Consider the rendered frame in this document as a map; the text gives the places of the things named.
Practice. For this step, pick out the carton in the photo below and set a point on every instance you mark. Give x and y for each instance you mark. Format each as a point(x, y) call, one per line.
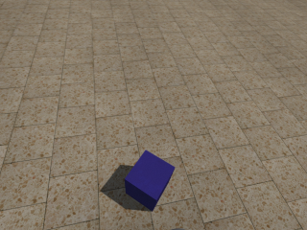
point(148, 179)

